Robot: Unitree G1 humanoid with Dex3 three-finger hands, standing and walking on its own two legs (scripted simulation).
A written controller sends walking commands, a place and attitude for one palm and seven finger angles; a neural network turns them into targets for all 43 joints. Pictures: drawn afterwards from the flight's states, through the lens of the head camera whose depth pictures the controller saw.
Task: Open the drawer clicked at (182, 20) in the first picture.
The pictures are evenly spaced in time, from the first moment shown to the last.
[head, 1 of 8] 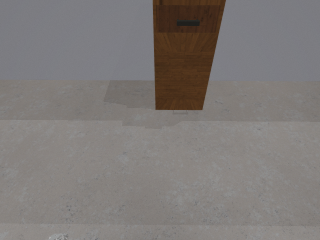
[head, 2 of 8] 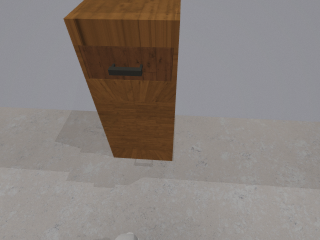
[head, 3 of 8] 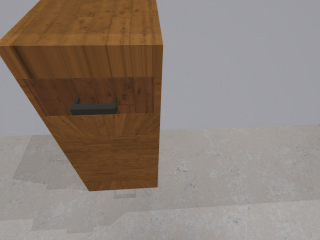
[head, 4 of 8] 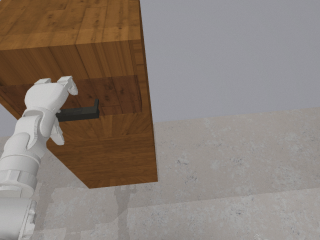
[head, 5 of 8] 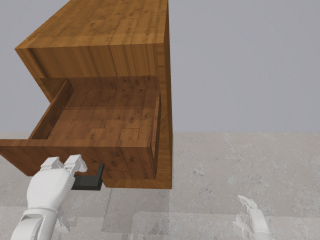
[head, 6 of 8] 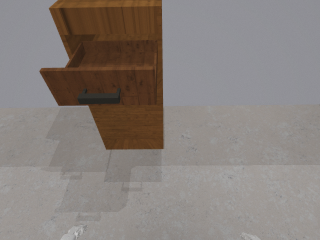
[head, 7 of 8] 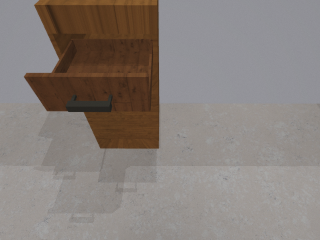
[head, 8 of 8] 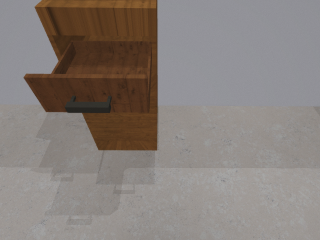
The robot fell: no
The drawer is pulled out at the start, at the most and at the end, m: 0.00 0.27 0.27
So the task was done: yes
